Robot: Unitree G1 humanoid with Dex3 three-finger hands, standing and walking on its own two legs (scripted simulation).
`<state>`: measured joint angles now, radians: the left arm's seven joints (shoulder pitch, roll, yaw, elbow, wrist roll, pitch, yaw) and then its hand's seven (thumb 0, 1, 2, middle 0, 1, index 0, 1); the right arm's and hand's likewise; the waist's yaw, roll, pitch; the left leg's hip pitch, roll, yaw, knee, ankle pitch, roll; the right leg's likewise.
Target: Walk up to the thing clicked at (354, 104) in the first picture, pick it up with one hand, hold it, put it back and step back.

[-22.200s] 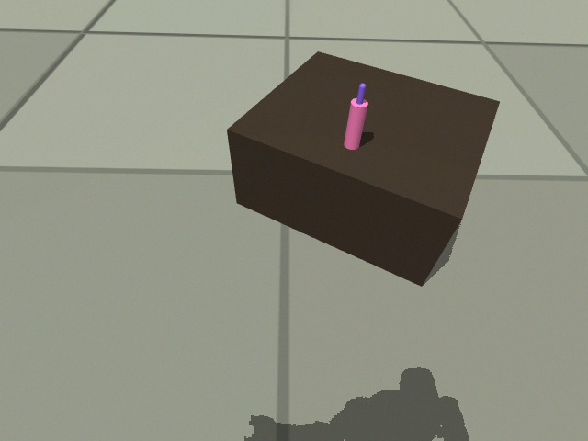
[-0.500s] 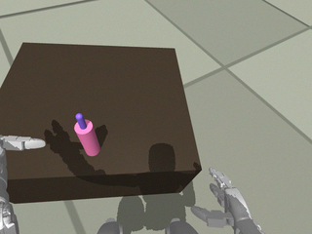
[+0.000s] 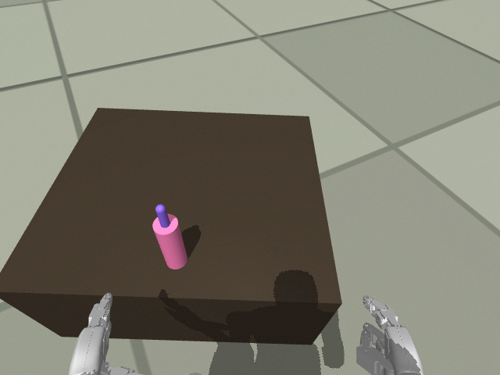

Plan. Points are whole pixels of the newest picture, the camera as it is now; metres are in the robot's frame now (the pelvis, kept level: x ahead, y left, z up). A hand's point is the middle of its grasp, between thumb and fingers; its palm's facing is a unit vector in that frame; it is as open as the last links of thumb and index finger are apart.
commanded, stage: home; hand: left
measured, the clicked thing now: (169, 236) +0.47 +0.20 -0.18
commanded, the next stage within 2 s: none
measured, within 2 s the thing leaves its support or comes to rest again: neither
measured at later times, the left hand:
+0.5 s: hand out of the picture +0.15 +0.17 -0.07, palm faces +0.12 -0.95 -0.27, open 17.2 cm
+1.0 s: hand out of the picture +0.10 +0.24 -0.10, palm faces -0.03 -0.91 -0.42, open 17.1 cm
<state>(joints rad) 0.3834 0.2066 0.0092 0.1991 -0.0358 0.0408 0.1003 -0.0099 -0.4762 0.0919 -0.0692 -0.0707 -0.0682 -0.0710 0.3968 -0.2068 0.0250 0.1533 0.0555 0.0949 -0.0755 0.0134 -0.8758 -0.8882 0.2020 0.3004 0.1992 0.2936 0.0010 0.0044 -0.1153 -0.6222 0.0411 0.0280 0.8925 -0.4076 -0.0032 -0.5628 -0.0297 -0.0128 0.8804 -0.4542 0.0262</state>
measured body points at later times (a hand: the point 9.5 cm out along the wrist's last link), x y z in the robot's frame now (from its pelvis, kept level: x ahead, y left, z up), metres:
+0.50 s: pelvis -0.01 -0.01 +0.00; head +0.00 -0.01 +0.45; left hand +0.14 +0.22 -0.05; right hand +0.14 -0.25 -0.08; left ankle +0.02 +0.12 -0.69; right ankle -0.01 -0.14 -0.69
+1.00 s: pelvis +0.01 -0.01 +0.02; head +0.01 -0.02 +0.47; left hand +0.10 +0.29 -0.07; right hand +0.13 -0.28 -0.10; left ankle +0.02 +0.12 -0.69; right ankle -0.01 -0.14 -0.69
